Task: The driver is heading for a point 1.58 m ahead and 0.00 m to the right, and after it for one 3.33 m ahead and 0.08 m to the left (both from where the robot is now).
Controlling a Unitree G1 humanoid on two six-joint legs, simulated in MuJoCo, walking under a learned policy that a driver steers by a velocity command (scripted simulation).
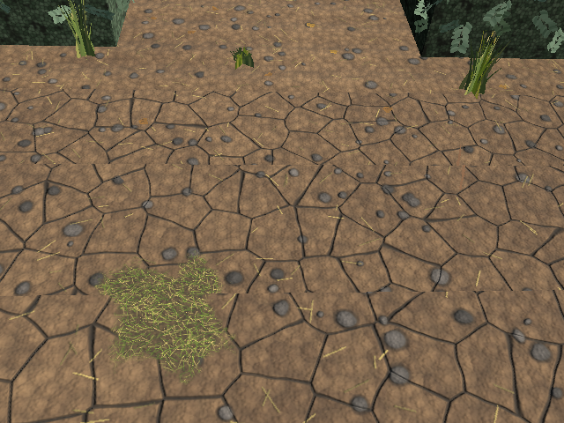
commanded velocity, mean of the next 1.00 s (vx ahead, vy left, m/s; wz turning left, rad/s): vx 0.03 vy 0.00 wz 0.19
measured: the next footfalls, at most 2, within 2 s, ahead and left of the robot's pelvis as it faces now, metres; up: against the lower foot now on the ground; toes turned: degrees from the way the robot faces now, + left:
left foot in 0.02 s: +0.02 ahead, +0.09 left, +0.00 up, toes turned +4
right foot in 0.46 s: +0.04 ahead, -0.10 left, +0.00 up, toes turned +9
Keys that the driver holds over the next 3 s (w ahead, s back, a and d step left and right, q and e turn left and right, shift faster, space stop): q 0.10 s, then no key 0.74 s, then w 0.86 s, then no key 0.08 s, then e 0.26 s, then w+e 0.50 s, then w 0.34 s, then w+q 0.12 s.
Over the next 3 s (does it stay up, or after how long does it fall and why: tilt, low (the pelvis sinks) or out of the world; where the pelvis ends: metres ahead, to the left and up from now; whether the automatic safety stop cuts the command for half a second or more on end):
stays up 0.83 0.02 -0.15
